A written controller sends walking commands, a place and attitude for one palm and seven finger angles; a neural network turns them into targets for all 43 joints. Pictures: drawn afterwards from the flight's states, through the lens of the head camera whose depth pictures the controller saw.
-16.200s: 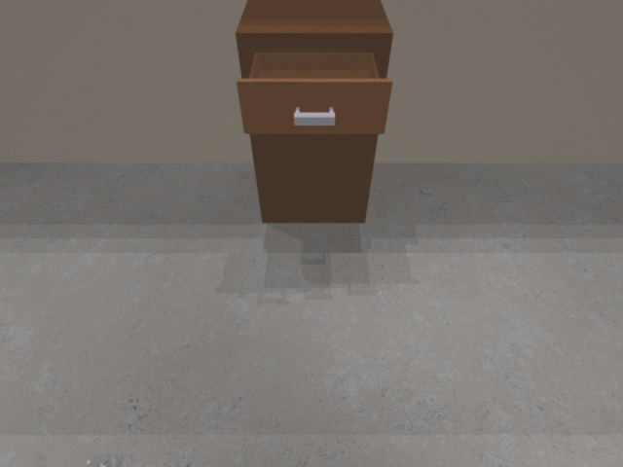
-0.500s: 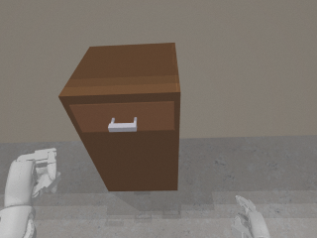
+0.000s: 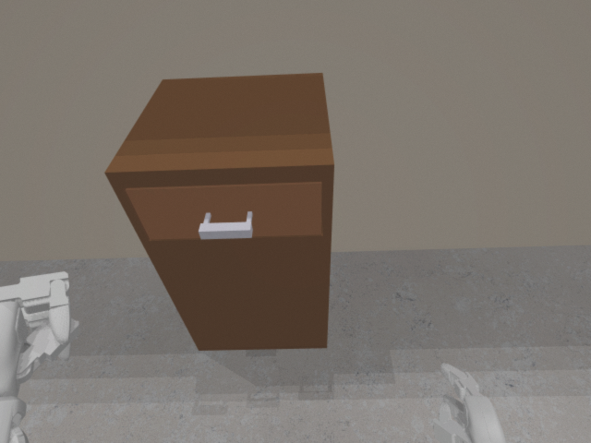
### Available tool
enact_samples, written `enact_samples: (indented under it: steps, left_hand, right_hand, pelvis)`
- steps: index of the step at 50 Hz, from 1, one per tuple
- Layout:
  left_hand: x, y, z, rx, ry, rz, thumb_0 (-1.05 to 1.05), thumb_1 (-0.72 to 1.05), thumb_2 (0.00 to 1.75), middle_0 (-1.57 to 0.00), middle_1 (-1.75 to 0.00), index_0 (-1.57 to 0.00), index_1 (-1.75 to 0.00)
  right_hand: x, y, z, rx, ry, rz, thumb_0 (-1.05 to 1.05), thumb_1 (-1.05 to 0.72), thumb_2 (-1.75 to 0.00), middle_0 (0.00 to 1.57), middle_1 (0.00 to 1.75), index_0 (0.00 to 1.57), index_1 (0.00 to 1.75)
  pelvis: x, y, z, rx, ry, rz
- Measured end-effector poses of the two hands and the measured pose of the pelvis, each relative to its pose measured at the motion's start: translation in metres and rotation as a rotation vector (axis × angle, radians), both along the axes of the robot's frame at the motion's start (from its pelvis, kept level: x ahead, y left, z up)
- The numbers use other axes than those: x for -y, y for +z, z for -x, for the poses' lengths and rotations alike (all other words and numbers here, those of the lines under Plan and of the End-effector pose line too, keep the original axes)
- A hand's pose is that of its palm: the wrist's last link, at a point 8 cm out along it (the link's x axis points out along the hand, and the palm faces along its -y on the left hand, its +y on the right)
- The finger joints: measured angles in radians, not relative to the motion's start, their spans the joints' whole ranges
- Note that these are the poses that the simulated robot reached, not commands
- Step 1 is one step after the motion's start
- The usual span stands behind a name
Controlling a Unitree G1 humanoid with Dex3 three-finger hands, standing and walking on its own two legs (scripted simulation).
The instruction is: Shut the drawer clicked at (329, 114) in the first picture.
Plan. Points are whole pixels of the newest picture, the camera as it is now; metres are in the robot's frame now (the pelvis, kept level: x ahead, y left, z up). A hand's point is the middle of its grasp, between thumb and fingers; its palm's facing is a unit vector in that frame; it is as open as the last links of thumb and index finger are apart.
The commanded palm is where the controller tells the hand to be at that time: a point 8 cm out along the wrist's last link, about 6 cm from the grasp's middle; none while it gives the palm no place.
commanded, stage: step back with the hand held close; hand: left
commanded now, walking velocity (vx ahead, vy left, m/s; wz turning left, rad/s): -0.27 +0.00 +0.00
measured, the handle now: (227, 223) +0.57 +0.22 -0.08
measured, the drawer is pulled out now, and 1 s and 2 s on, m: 0.00 0.00 0.00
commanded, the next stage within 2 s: stop stepping back and stand still in 1.34 s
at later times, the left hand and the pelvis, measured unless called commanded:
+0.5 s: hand (27, 375) +0.14 +0.27 +0.15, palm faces +0.32 -0.81 -0.50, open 3.2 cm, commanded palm +0.08 +0.31 +0.17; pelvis -0.05 +0.03 -0.01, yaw +0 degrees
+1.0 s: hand out of the picture +0.07 +0.27 +0.15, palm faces +0.31 -0.81 -0.50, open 3.2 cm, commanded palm +0.00 +0.32 +0.17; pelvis -0.12 +0.04 -0.01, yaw +1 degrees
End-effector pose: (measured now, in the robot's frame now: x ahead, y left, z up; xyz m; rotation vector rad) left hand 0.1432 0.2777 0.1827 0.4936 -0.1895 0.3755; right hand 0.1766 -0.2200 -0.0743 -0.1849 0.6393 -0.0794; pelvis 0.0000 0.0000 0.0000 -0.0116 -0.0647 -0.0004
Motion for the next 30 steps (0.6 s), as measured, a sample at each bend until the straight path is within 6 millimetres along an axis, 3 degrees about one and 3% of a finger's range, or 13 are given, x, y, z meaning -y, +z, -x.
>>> enact_samples:
  steps: [6, 12, 30]
  left_hand:
    - [-0.004, -0.006, -0.006, -0.059, -0.042, -0.027, 0.01, 0.89, 0.9, -1.4, -1.6, -1.4, -1.6]
    - [-0.011, -0.012, 0.001, -0.112, -0.076, -0.043, 0.01, 0.89, 0.9, -1.4, -1.6, -1.4, -1.6]
    - [-0.034, -0.013, 0.058, -0.025, -0.061, -0.057, 0.01, 0.89, 0.9, -1.4, -1.6, -1.4, -1.6]
  right_hand:
    - [0.006, -0.003, 0.013, -0.067, -0.051, 0.026, 0.01, -0.91, -0.9, 0.2, 0.3, 0.2, 0.3]
    - [0.006, -0.007, 0.03, -0.123, -0.091, 0.05, 0.01, -0.91, -0.9, 0.2, 0.3, 0.2, 0.3]
    - [-0.025, -0.004, 0.073, -0.079, -0.052, 0.069, 0.01, -0.91, -0.9, 0.2, 0.3, 0.2, 0.3]
  pelvis:
    - [-0.009, 0.0, 0.006, -0.044, -0.009, -0.003]
    - [-0.018, -0.001, 0.016, -0.066, -0.012, -0.004]
    - [-0.035, -0.011, 0.068, -0.071, 0.001, 0.029]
